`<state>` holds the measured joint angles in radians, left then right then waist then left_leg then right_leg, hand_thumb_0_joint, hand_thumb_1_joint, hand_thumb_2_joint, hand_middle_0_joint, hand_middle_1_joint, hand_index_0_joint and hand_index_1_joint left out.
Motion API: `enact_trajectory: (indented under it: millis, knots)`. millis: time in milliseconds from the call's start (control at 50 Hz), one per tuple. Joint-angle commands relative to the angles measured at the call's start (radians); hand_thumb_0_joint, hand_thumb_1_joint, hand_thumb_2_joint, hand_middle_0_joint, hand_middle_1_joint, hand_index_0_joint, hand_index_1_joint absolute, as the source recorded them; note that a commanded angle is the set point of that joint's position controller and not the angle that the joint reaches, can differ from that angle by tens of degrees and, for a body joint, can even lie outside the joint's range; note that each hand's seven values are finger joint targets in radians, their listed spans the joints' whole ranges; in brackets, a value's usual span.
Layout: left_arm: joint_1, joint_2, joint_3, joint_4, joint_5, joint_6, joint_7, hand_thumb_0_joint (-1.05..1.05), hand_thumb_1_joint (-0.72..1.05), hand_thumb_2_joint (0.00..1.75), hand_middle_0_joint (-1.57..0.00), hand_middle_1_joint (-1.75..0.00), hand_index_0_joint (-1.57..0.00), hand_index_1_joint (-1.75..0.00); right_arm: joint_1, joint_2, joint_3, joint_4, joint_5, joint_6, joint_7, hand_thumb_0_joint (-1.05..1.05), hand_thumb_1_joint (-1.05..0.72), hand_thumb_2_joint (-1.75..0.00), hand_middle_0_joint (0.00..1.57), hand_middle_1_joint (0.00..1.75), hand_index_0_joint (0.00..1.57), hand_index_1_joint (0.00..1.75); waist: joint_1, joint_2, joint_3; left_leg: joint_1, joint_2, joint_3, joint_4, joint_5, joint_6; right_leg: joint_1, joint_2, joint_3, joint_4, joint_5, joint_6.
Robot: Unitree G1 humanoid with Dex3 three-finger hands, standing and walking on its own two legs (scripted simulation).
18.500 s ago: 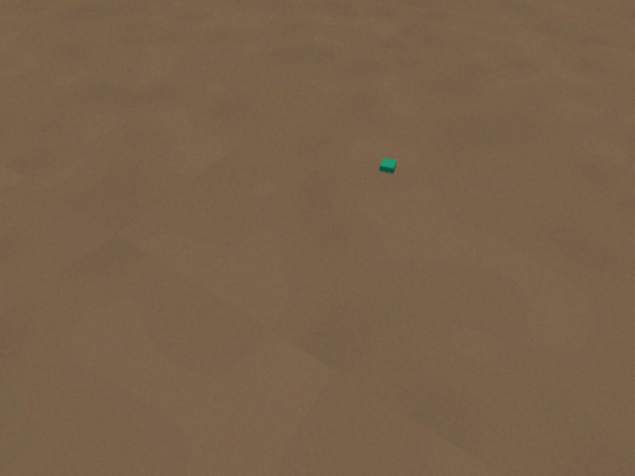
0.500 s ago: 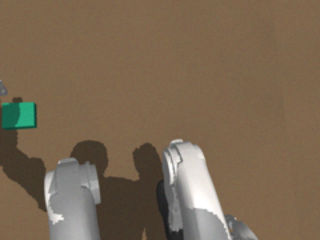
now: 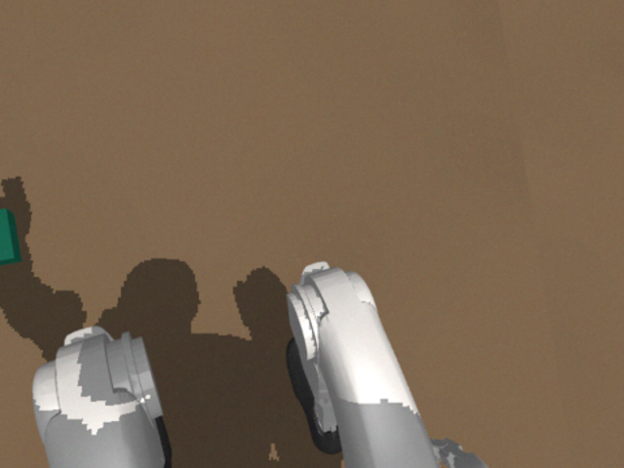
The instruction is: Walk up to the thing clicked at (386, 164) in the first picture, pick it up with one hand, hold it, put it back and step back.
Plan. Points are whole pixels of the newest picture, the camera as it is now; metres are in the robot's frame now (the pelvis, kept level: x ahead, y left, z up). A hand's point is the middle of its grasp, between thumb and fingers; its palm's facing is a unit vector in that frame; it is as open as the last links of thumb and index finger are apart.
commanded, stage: approach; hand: left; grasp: from above
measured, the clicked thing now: out of the picture +0.47 +0.32 -0.30
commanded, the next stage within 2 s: close in in 0.14 s
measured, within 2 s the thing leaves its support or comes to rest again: neither
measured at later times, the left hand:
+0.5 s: hand out of the picture +0.46 +0.31 -0.19, palm faces -0.48 -0.07 -0.88, open 12.2 cm
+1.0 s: hand out of the picture +0.46 +0.31 -0.25, palm faces -0.46 -0.10 -0.88, open 12.9 cm
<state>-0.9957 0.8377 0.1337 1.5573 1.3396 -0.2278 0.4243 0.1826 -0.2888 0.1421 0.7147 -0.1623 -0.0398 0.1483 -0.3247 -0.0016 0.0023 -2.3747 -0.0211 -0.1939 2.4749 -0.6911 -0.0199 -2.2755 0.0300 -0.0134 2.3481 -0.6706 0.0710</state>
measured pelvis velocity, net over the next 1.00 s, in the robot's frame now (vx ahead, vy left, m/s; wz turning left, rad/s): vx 0.01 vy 0.01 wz -0.07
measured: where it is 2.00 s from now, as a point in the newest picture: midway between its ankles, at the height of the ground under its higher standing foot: (243, 450)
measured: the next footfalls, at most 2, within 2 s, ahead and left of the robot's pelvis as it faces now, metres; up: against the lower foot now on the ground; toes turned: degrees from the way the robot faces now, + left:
none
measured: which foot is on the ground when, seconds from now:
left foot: down 0.00-1.00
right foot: down 0.00-1.00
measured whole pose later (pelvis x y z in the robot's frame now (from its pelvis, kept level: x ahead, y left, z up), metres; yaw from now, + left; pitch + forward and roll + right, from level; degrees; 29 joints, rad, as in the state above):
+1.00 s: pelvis +0.01 +0.01 -0.02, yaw -4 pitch +29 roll -14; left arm -1.04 1.01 0.15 1.74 1.42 -0.32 0.60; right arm 0.13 -0.31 0.24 0.70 -0.27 -0.15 0.21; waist -0.38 -0.10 0.09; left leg -2.38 -0.01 -0.26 2.60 -0.75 -0.01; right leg -2.27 0.06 -0.06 2.41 -0.69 0.07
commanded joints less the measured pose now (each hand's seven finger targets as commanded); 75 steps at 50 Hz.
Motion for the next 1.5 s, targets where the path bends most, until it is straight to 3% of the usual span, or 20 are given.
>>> enact_trajectory:
  millis: [0, 20, 80, 100, 120, 140, 240, 340, 440, 580, 640, 720, 760, 860, 960, 1060, 1140, 1320, 1400, 1480]
  knots:
    - [-0.236, 0.37, 0.067, -0.187, -0.049, -0.024, -0.014, 0.0, -0.23, 0.75, -0.37, -0.72, -0.37, -0.73, 0.115, -0.282, -0.1, -0.062, 0.0, -0.017, -0.015, 0.0, -0.91, -0.9, 0.2, 0.3, 0.2, 0.3, 0.047, 0.288, -0.66, 0.471, -0.007, 0.14, -0.253, 0.161, 0.051, 0.378, 0.014, -0.138, -0.2, 0.196, -0.094]
    - [-0.237, 0.308, 0.027, -0.184, -0.06, -0.039, -0.032, 0.0, -0.23, 0.76, -0.38, -0.71, -0.37, -0.72, 0.143, -0.277, -0.104, -0.035, 0.0, -0.016, -0.016, 0.0, -0.91, -0.9, 0.2, 0.3, 0.2, 0.3, 0.039, 0.275, -0.638, 0.47, -0.009, 0.141, -0.244, 0.147, 0.048, 0.35, 0.013, -0.142, -0.209, 0.176, -0.098]
    - [-0.267, 0.349, 0.076, -0.232, -0.059, -0.098, -0.051, 0.0, -0.24, 0.76, -0.37, -0.72, -0.36, -0.73, 0.169, -0.294, -0.12, -0.033, -0.017, -0.011, -0.019, 0.0, -0.91, -0.9, 0.2, 0.3, 0.2, 0.3, 0.016, 0.301, -0.641, 0.5, -0.003, 0.125, -0.239, 0.139, 0.036, 0.342, 0.011, -0.157, -0.214, 0.156, -0.102]
    - [-0.31, 0.272, 0.015, -0.28, -0.058, -0.122, -0.062, 0.0, -0.23, 0.76, -0.38, -0.72, -0.37, -0.73, 0.166, -0.293, -0.119, -0.042, -0.017, -0.011, -0.018, 0.0, -0.91, -0.9, 0.2, 0.3, 0.2, 0.3, 0.003, 0.306, -0.644, 0.522, -0.003, 0.125, -0.225, 0.151, 0.032, 0.324, 0.009, -0.16, -0.219, 0.166, -0.103]
    - [-0.33, 0.284, 0.023, -0.299, -0.057, -0.138, -0.063, 0.0, -0.22, 0.75, -0.38, -0.72, -0.38, -0.73, 0.182, -0.287, -0.125, -0.021, -0.016, -0.007, -0.018, 0.0, -0.91, -0.9, 0.2, 0.3, 0.2, 0.3, -0.003, 0.32, -0.683, 0.546, 0.003, 0.119, -0.229, 0.146, 0.031, 0.333, 0.011, -0.161, -0.217, 0.167, -0.101]
    - [-0.364, 0.228, -0.027, -0.322, -0.05, -0.153, -0.067, 0.0, -0.22, 0.76, -0.39, -0.72, -0.38, -0.73, 0.183, -0.285, -0.124, -0.018, -0.02, -0.007, -0.018, 0.0, -0.91, -0.9, 0.2, 0.3, 0.2, 0.3, -0.019, 0.327, -0.656, 0.56, 0.004, 0.116, -0.217, 0.147, 0.026, 0.299, 0.01, -0.167, -0.212, 0.169, -0.101]
    - [-0.377, 0.202, -0.078, -0.288, -0.02, -0.176, -0.043, 0.0, -0.22, 0.76, -0.35, -0.79, -0.36, -0.78, 0.2, -0.272, -0.127, 0.015, -0.019, 0.01, -0.009, 0.0, -0.91, -0.9, 0.2, 0.3, 0.2, 0.3, 0.0, 0.394, -0.684, 0.644, 0.01, 0.1, -0.25, 0.196, 0.012, 0.267, 0.015, -0.189, -0.185, 0.202, -0.099]
    - [-0.276, 0.224, -0.053, -0.13, 0.028, -0.137, 0.015, 0.0, -0.24, 0.75, -0.29, -0.82, -0.32, -0.8, 0.157, -0.279, -0.11, -0.007, -0.015, 0.031, -0.004, 0.0, -0.9, -0.89, 0.2, 0.3, 0.2, 0.3, 0.037, 0.413, -0.627, 0.631, 0.004, 0.094, -0.29, 0.28, 0.008, 0.248, 0.01, -0.197, -0.155, 0.263, -0.105]
    - [-0.336, 0.264, -0.032, -0.086, 0.067, -0.104, 0.052, 0.0, -0.18, 0.73, -0.34, -0.8, -0.36, -0.78, 0.134, -0.279, -0.09, -0.025, -0.021, 0.027, 0.004, 0.0, -0.9, -0.89, 0.2, 0.3, 0.2, 0.3, 0.014, 0.379, -0.622, 0.611, 0.001, 0.096, -0.263, 0.286, 0.025, 0.255, 0.01, -0.183, -0.144, 0.286, -0.099]
    - [-0.365, 0.273, -0.03, 0.042, 0.078, -0.116, 0.124, 0.0, -0.24, 0.76, -0.29, -0.8, -0.3, -0.79, 0.122, -0.287, -0.064, -0.022, -0.054, -0.021, 0.013, 0.0, -0.9, -0.9, 0.2, 0.3, 0.2, 0.3, -0.048, 0.346, -0.548, 0.525, 0.002, 0.096, -0.244, 0.146, 0.032, 0.232, 0.016, -0.187, -0.149, 0.19, -0.09]
    - [-0.386, 0.32, -0.022, 0.027, 0.076, -0.122, 0.151, 0.0, -0.26, 0.78, -0.29, -0.79, -0.3, -0.78, 0.111, -0.296, -0.052, -0.015, -0.061, -0.039, 0.009, 0.0, -0.9, -0.9, 0.2, 0.3, 0.2, 0.3, -0.037, 0.362, -0.577, 0.522, 0.004, 0.097, -0.235, 0.111, 0.034, 0.24, 0.025, -0.187, -0.155, 0.162, -0.092]
    - [-0.339, 0.331, -0.015, 0.067, 0.077, -0.117, 0.173, 0.0, -0.28, 0.8, -0.26, -0.83, -0.27, -0.82, 0.098, -0.316, -0.034, -0.029, -0.088, -0.073, 0.019, 0.0, -0.9, -0.9, 0.2, 0.3, 0.2, 0.3, -0.057, 0.347, -0.531, 0.509, 0.009, 0.094, -0.213, 0.086, 0.034, 0.233, 0.027, -0.202, -0.135, 0.146, -0.083]
    - [-0.38, 0.392, 0.005, 0.011, 0.072, -0.122, 0.193, 0.0, -0.28, 0.79, -0.27, -0.81, -0.28, -0.8, 0.103, -0.316, -0.025, -0.02, -0.09, -0.078, 0.015, 0.0, -0.9, -0.9, 0.2, 0.3, 0.2, 0.3, -0.04, 0.39, -0.589, 0.525, 0.014, 0.091, -0.209, 0.121, 0.032, 0.275, 0.035, -0.199, -0.138, 0.18, -0.089]
    - [-0.277, 0.377, 0.006, 0.106, 0.071, -0.101, 0.209, 0.0, -0.33, 0.83, -0.23, -0.84, -0.24, -0.83, 0.102, -0.339, -0.013, -0.028, -0.101, -0.107, 0.036, 0.0, -0.9, -0.9, 0.2, 0.3, 0.2, 0.3, -0.061, 0.337, -0.533, 0.509, 0.021, 0.08, -0.171, 0.175, 0.03, 0.297, 0.041, -0.211, -0.107, 0.245, -0.079]
    - [-0.275, 0.417, 0.035, 0.066, 0.061, -0.081, 0.219, 0.0, -0.34, 0.85, -0.25, -0.8, -0.24, -0.81, 0.097, -0.343, -0.009, -0.025, -0.111, -0.116, 0.051, 0.0, -0.9, -0.9, 0.2, 0.3, 0.2, 0.3, -0.04, 0.417, -0.557, 0.548, 0.026, 0.071, -0.186, 0.219, 0.016, 0.313, 0.045, -0.221, -0.098, 0.27, -0.086]
    - [-0.249, 0.437, 0.062, 0.056, 0.06, -0.069, 0.206, 0.0, -0.35, 0.85, -0.24, -0.8, -0.23, -0.81, 0.101, -0.346, -0.002, -0.03, -0.122, -0.113, 0.067, 0.0, -0.9, -0.9, 0.2, 0.3, 0.2, 0.3, -0.052, 0.454, -0.563, 0.589, 0.034, 0.062, -0.168, 0.296, 0.008, 0.335, 0.043, -0.233, -0.074, 0.325, -0.085]
    - [-0.233, 0.399, 0.05, 0.071, 0.045, -0.077, 0.192, 0.0, -0.34, 0.84, -0.24, -0.81, -0.23, -0.81, 0.098, -0.351, 0.002, -0.035, -0.128, -0.115, 0.079, 0.0, -0.9, -0.9, 0.2, 0.3, 0.2, 0.3, -0.08, 0.403, -0.502, 0.55, 0.031, 0.061, -0.145, 0.282, 0.012, 0.335, 0.04, -0.236, -0.082, 0.322, -0.08]
    - [-0.257, 0.413, 0.03, 0.02, 0.027, -0.133, 0.191, 0.0, -0.34, 0.83, -0.25, -0.8, -0.24, -0.81, 0.078, -0.344, 0.019, -0.03, -0.132, -0.108, 0.083, 0.0, -0.9, -0.9, 0.2, 0.3, 0.2, 0.3, -0.077, 0.417, -0.528, 0.566, 0.04, 0.044, -0.159, 0.25, 0.014, 0.359, 0.045, -0.246, -0.09, 0.299, -0.077]
    - [-0.235, 0.364, -0.023, 0.081, 0.048, -0.14, 0.204, 0.0, -0.36, 0.85, -0.22, -0.82, -0.22, -0.83, 0.046, -0.342, 0.03, -0.039, -0.136, -0.113, 0.09, 0.0, -0.9, -0.9, 0.2, 0.3, 0.2, 0.3, -0.089, 0.411, -0.461, 0.553, 0.042, 0.032, -0.161, 0.22, 0.012, 0.3, 0.045, -0.257, -0.074, 0.27, -0.079]
    - [-0.26, 0.398, -0.021, 0.066, 0.064, -0.137, 0.242, 0.0, -0.34, 0.86, -0.26, -0.79, -0.24, -0.81, 0.016, -0.353, 0.037, -0.039, -0.137, -0.119, 0.089, 0.0, -0.9, -0.91, 0.2, 0.3, 0.2, 0.3, -0.071, 0.435, -0.468, 0.549, 0.043, 0.022, -0.178, 0.191, 0.006, 0.288, 0.047, -0.253, -0.07, 0.25, -0.083]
